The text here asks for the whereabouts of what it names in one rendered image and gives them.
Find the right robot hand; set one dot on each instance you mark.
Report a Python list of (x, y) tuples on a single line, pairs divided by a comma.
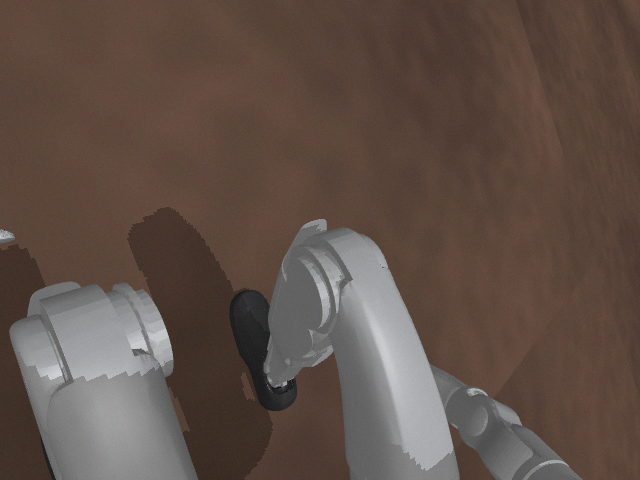
[(446, 384)]

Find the right robot arm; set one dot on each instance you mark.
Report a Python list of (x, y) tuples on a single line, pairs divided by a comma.
[(509, 450)]

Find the left robot foot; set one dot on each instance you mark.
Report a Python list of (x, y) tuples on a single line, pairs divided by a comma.
[(47, 460)]

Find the right robot foot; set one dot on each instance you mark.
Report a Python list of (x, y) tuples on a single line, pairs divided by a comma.
[(249, 321)]

